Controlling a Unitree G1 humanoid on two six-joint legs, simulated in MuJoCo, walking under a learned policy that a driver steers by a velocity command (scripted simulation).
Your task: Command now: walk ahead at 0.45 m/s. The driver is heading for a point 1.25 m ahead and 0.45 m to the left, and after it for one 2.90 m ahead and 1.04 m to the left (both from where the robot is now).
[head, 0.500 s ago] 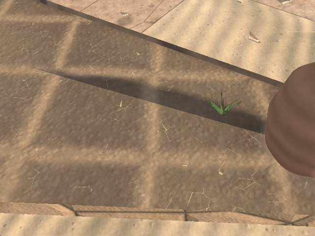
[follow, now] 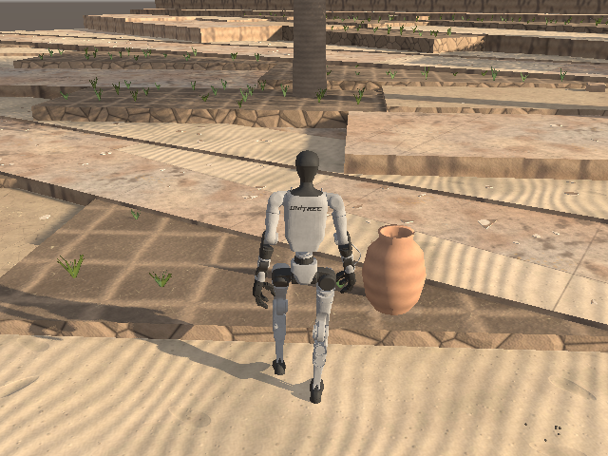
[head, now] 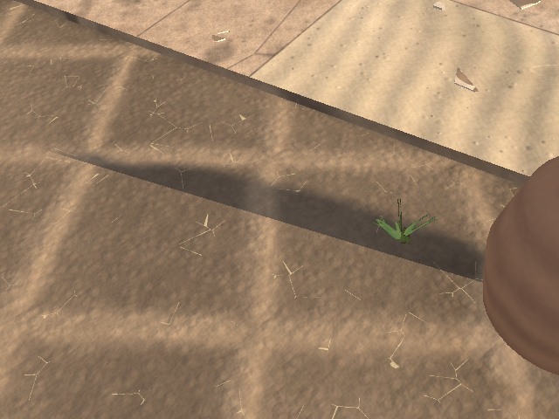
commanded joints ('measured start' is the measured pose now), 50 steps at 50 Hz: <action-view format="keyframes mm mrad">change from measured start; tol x32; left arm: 1 72 101 6 -14 2 -13 7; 29 -621 -2 -73 -607 49 72 -4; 37 -38 309 54 -465 36 29 14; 50 -290 242 83 -348 -10 2 55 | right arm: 1 -122 -16 4 -84 7 0 1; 11 400 -172 -61 68 -9 -29 -60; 50 -10 -23 -22 -368 64 34 -32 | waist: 1 7 -126 111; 35 141 134 -276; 37 151 -281 -417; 50 -32 -132 -48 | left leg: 1 -122 -16 51 -128 58 -23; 10 531 -137 81 -515 104 130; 12 870 308 -703 -709 140 339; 14 663 250 -637 -818 -366 334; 25 270 41 -439 -799 -284 224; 32 496 42 -303 -877 684 202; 35 602 64 -261 -415 1384 143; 38 -115 -263 -351 665 -115 34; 41 -192 -99 -149 821 -153 12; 50 -22 -41 -18 -161 115 -60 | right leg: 1 -20 -229 122 -81 547 -77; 9 31 -266 48 334 1077 -59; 12 -595 22 12 1258 -217 19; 24 -1324 -152 38 1789 -137 51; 35 -374 -5 -11 741 -176 -39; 38 46 -543 1260 -18 -215 -286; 43 -412 -326 235 116 114 -37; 50 -184 -269 -90 56 677 -72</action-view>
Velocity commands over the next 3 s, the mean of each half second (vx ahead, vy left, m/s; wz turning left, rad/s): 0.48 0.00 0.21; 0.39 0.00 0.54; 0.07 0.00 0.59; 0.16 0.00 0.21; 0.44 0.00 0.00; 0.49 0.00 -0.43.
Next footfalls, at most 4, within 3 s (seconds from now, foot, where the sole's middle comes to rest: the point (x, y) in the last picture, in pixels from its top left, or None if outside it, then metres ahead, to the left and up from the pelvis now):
0.22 left None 0.27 0.08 -0.78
0.72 right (327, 357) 0.61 -0.04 -0.67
1.22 left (217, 323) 0.69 0.22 -0.67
1.66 right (301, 285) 0.80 0.02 -0.67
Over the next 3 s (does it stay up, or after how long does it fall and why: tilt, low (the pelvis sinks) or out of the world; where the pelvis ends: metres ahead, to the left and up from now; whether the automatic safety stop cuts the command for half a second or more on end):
stays up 1.07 0.45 0.10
